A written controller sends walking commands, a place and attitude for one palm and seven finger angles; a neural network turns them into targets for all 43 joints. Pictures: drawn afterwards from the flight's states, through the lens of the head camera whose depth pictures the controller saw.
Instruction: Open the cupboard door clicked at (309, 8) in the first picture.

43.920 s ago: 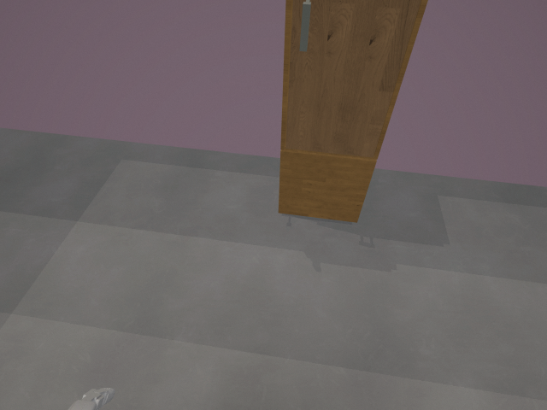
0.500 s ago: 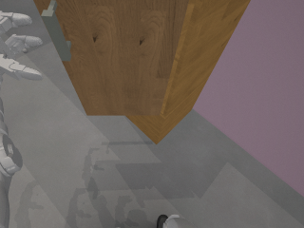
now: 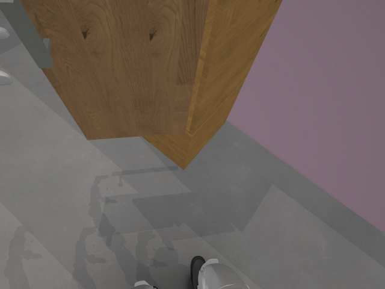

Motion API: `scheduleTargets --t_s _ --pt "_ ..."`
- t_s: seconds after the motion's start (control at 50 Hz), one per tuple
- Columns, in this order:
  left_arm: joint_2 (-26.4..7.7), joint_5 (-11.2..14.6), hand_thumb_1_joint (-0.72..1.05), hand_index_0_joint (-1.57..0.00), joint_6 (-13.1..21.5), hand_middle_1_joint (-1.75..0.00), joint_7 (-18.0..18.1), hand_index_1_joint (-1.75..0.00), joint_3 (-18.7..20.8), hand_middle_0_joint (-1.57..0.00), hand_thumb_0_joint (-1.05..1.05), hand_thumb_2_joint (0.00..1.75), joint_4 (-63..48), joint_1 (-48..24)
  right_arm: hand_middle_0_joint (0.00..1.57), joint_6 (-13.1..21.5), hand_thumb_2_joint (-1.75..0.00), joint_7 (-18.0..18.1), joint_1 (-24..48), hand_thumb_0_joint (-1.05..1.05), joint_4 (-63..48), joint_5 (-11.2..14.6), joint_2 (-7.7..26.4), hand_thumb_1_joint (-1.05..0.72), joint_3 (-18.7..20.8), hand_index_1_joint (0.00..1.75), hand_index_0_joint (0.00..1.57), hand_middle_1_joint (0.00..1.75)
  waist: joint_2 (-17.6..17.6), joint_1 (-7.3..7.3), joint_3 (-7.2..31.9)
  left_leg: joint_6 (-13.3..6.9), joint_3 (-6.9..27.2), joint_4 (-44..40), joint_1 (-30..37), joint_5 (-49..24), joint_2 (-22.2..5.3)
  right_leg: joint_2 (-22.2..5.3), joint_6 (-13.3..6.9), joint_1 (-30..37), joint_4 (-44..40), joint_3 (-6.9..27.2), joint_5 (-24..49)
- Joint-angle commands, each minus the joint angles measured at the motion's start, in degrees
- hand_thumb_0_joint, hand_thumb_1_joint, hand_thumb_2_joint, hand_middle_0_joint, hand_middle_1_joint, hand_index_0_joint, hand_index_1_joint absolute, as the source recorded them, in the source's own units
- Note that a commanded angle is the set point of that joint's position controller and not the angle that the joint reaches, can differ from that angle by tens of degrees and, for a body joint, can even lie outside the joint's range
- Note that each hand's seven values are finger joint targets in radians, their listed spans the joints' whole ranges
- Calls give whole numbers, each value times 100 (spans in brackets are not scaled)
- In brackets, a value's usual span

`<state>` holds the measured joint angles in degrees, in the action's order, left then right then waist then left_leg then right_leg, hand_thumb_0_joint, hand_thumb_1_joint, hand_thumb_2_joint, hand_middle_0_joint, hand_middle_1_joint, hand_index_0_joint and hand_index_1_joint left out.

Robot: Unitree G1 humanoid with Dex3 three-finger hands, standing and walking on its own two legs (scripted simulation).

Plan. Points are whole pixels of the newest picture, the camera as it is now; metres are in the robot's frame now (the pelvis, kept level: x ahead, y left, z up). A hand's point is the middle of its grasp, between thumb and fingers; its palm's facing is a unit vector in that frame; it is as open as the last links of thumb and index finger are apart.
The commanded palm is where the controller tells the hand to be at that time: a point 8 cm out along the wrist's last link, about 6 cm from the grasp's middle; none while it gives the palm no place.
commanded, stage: move the hooked fingers beside the handle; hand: left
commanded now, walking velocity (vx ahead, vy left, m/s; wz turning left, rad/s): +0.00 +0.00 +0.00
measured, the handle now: (31, 26) +0.56 +0.22 +0.15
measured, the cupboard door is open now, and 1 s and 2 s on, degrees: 46 46 46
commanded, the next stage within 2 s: slide the fingers in behind the handle in 0.26 s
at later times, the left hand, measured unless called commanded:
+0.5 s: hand out of the picture +0.51 +0.28 +0.14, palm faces +0.00 -1.00 -0.02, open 14.0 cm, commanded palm +0.49 +0.32 +0.14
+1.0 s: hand (1, 55) +0.50 +0.25 +0.15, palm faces -0.01 -1.00 -0.01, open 14.0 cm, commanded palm +0.48 +0.29 +0.14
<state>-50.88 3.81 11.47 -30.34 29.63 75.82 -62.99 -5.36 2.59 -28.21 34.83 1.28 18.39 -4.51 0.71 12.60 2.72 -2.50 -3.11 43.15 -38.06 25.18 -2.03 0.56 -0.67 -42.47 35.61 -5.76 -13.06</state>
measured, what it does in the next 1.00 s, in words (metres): stands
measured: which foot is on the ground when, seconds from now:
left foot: down 0.00-1.00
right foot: down 0.00-1.00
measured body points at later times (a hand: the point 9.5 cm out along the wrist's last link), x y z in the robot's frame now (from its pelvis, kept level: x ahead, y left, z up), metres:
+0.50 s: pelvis +0.02 +0.01 +0.00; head +0.13 +0.03 +0.44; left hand +0.51 +0.34 +0.15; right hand +0.03 -0.26 -0.10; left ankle -0.06 +0.08 -0.71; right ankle +0.03 -0.12 -0.71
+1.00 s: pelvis +0.00 +0.00 +0.00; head +0.11 +0.02 +0.44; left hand +0.49 +0.30 +0.15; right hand +0.00 -0.27 -0.10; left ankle -0.06 +0.08 -0.71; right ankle +0.03 -0.12 -0.71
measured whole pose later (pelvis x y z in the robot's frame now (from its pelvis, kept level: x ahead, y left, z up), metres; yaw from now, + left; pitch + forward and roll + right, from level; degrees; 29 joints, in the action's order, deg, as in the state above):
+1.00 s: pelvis +0.00 +0.00 +0.00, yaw +1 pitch +17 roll -3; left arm -39.8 7.0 13.0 -25.7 25.5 68.3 -56.5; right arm -4.2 1.3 -24.5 34.4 1.3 17.2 -3.4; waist 1.0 9.5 3.7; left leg -2.2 -2.2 42.2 -33.9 25.0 -1.6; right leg 0.5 -0.8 -38.5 35.5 -5.7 -13.5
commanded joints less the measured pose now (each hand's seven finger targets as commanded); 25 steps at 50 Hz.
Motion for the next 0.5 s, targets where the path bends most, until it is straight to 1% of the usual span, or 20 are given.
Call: scheduleTargets --t_s 0.0,0.02,0.04,0.06,0.08,0.1,0.14,0.16,0.2,0.24,0.3,0.32,0.34,0.36,0.38,0.4,0.42,0.44,0.46,0.48 --pt "-1842 158 -50 -30 358 -120 28 -120 234 -30 0 30 -1500 -2252 20 55 -90 62 -971 0 -276 -55 1087 -90 470 30 20 30 1230 -229 2916 189 597 -375 1352 -3394 8 144 -76 1890 103 386 2086" --pt "-1910 176 -50 -30 373 -120 22 -120 325 -30 0 30 -1510 -2096 20 49 -90 45 -978 0 -285 -58 1098 -90 475 30 20 30 1203 -295 2926 207 596 -350 1377 -3473 1 152 -77 1875 101 376 2079" --pt "-1904 176 -50 -30 394 -120 24 -120 298 -30 0 30 -1589 -2113 20 33 -90 41 -952 0 -298 -58 1096 -90 469 30 20 30 1257 -286 2897 232 614 -345 1437 -3563 -8 159 -79 1825 101 367 2053" --pt "-1718 225 -50 -30 429 -120 10 -120 207 -30 0 30 -1637 -2187 20 26 -90 43 -967 0 -289 -63 1084 -90 476 30 20 30 1313 -224 2918 246 631 -328 1606 -3776 -26 182 -95 1728 107 344 2098" --pt "-1869 238 -50 -30 444 -120 15 -120 338 -30 0 30 -1740 -2224 20 12 -90 35 -981 0 -260 -61 1096 -90 499 30 20 30 1305 -259 3023 273 667 -294 1706 -3905 -46 184 -75 1717 109 336 2112" --pt "-1661 250 -50 -30 420 -120 -1 -120 188 -30 0 30 -1729 -2142 20 8 -90 18 -958 0 -275 -59 1079 -90 501 30 20 30 1315 -236 2994 283 677 -296 1789 -3969 -54 195 -74 1627 102 315 2075" --pt "-1446 296 -50 -30 389 -120 0 -120 79 -30 0 30 -1788 -2177 20 15 -90 8 -949 0 -246 -69 1063 -90 522 30 20 30 1328 -202 2927 319 718 -290 1956 -4132 -87 204 -67 1491 67 279 2012" --pt "-1251 349 -50 -30 414 -120 -16 -120 -36 -30 0 30 -1963 -2221 20 24 -90 11 -925 0 -267 -70 1047 -90 523 30 20 30 1626 -212 2987 369 737 -268 2198 -4512 -103 216 -100 1399 79 263 2078" --pt "-1246 389 -50 -30 357 -120 -4 -120 51 -30 0 30 -1968 -1968 20 22 -90 -29 -939 0 -230 -86 1050 -90 550 30 20 30 1557 -288 3062 422 796 -212 2416 -4877 -145 230 -94 1311 84 228 2101" --pt "-1171 441 -50 -30 249 -120 21 -120 57 -30 0 30 -1687 -1786 20 6 -90 -43 -882 0 -243 -69 1039 -90 537 30 20 30 1031 -254 2718 316 703 -254 1927 -4424 -110 215 -62 1527 61 250 2203" --pt "-1161 356 -50 -30 141 -120 83 -120 -1 -30 0 30 -1458 -1772 20 5 -90 -33 -805 0 -287 -49 1024 -90 506 30 20 30 955 -259 2390 257 666 -313 1555 -4120 -43 177 -72 1641 88 270 2278" --pt "-1122 332 -50 -30 160 -120 124 -120 -43 -30 0 30 -1651 -1879 20 13 -90 -38 -795 0 -313 -60 1022 -90 514 30 20 30 919 -235 2485 249 657 -321 1560 -4095 -46 174 -63 1693 107 275 2327" --pt "-1241 292 -50 -30 191 -120 159 -120 40 -30 0 30 -1703 -1816 20 15 -90 -38 -789 0 -333 -60 1015 -90 523 30 20 30 976 -292 2587 250 647 -306 1577 -4130 -37 163 -67 1766 122 296 2357" --pt "-1281 305 -50 -30 298 -120 196 -120 97 -30 0 30 -1973 -1834 20 23 -90 -32 -773 0 -391 -70 1009 -90 522 30 20 30 1168 -350 2812 289 672 -274 1797 -4493 -46 173 -103 1808 178 298 2489" --pt "-1101 347 -50 -30 360 -120 202 -120 -2 -30 0 30 -2177 -1927 20 35 -90 -57 -774 0 -368 -81 980 -90 543 30 20 30 1324 -309 3090 356 696 -232 2121 -4819 -84 180 -88 1762 188 295 2589" --pt "-1081 378 -50 -30 393 -120 195 -120 37 -30 0 30 -2094 -1674 20 41 -90 -69 -749 0 -374 -74 960 -90 547 30 20 30 1290 -389 3008 371 693 -196 2116 -4927 -93 185 -98 1768 188 296 2603" --pt "-924 435 -50 -30 427 -120 182 -120 -65 -30 0 30 -2173 -1742 20 34 -90 -77 -716 0 -373 -81 964 -90 541 30 20 30 1108 -322 2958 363 706 -202 2106 -4869 -109 194 -83 1765 177 284 2581" --pt "-644 497 -50 -30 428 -120 160 -120 -252 -30 0 30 -2155 -1866 20 50 -90 -77 -657 0 -361 -67 946 -90 549 30 20 30 1111 -241 2820 338 684 -213 2108 -4692 -108 196 -66 1667 137 294 2490" --pt "-619 575 -50 -30 467 -120 147 -120 -212 -30 0 30 -2205 -1964 20 66 -90 -62 -678 0 -350 -74 952 -90 556 30 20 30 1000 -212 2806 324 713 -218 2130 -4763 -113 206 -86 1701 136 277 2534" --pt "-700 581 -50 -30 425 -120 125 -120 -143 -30 0 30 -2123 -1940 20 71 -90 -67 -657 0 -323 -63 972 -90 558 30 20 30 1004 -236 2878 300 687 -223 2098 -4560 -100 197 -65 1713 126 305 2470"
